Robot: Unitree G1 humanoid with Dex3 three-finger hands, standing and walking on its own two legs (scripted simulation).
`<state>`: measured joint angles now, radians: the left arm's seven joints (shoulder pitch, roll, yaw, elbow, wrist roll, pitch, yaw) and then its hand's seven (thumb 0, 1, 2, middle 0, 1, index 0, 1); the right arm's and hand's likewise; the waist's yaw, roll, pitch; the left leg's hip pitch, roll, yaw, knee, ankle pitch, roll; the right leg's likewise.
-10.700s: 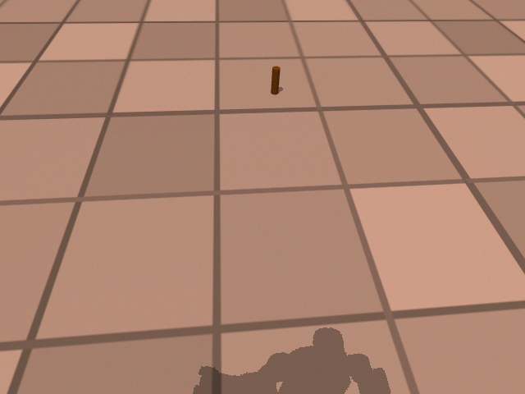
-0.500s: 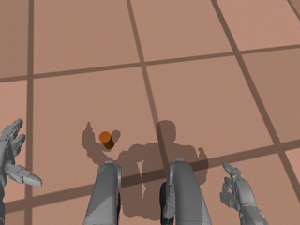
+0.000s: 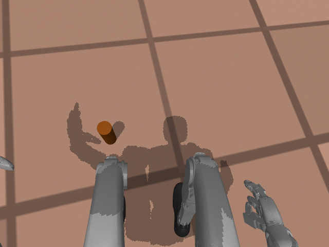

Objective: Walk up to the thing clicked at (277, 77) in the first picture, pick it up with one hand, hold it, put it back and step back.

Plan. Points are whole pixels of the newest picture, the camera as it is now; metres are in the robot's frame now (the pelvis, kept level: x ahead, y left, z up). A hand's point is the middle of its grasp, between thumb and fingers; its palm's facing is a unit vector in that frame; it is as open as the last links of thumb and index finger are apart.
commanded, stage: go down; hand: left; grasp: from the side
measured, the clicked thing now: (107, 133) +0.43 +0.17 -0.38
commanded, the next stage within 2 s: approach in 1.16 s
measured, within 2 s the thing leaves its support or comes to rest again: neither
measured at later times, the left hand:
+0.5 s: hand (1, 127) +0.37 +0.36 -0.07, palm faces +0.06 -0.99 -0.14, open 17.3 cm
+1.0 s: hand (4, 123) +0.38 +0.37 -0.09, palm faces +0.05 -0.99 -0.11, open 17.4 cm
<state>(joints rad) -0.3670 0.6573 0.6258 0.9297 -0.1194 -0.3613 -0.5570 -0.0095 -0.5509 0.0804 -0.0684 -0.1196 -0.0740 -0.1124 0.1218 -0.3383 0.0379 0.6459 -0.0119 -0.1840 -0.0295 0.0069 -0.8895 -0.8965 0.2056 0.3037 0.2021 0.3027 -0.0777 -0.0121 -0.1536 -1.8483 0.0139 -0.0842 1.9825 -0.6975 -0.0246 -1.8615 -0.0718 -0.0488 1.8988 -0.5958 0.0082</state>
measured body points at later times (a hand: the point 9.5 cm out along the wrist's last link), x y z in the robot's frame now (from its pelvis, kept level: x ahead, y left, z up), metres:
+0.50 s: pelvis -0.01 +0.00 -0.06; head +0.18 +0.05 +0.34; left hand +0.36 +0.42 -0.06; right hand +0.14 -0.28 -0.16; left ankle +0.07 +0.13 -0.44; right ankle +0.11 -0.13 -0.44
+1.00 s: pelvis -0.01 +0.01 -0.08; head +0.19 +0.06 +0.32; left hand +0.37 +0.42 -0.08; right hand +0.13 -0.28 -0.18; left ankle +0.07 +0.13 -0.44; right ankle +0.11 -0.13 -0.44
